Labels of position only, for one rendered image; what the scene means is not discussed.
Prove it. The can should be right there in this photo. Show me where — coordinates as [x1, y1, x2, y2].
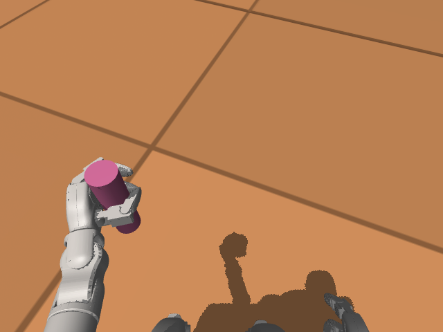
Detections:
[84, 160, 141, 234]

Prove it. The left robot arm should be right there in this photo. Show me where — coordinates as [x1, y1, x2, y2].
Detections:
[44, 228, 109, 332]

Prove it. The right robot hand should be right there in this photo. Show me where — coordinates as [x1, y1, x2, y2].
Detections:
[323, 293, 369, 332]

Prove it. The left robot hand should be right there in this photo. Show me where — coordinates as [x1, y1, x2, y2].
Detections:
[66, 157, 142, 233]

